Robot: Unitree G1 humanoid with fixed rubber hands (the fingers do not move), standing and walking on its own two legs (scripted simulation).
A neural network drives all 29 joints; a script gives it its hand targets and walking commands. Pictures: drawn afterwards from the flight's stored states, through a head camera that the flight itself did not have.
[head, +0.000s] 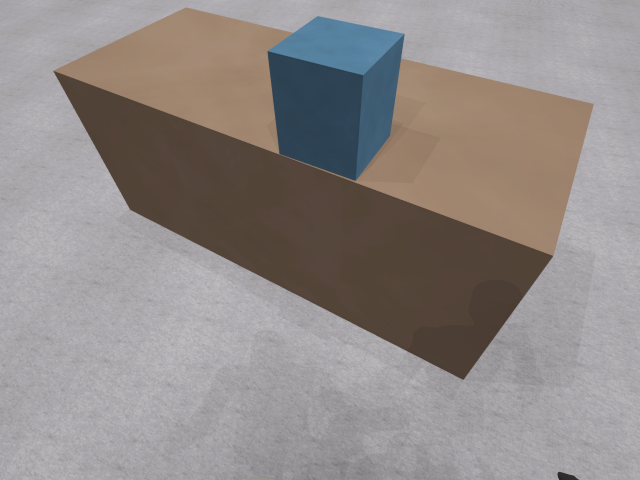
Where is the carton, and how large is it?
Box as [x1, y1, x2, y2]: [267, 16, 404, 180]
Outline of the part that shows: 317,16 267,51 279,153 355,180 389,136 404,34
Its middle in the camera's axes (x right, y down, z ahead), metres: +0.04 -0.33 +0.88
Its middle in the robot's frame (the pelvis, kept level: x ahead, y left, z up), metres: +0.88 -0.01 +0.01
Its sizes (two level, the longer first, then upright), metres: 0.210 0.200 0.250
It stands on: a pedestal, 0.64 m high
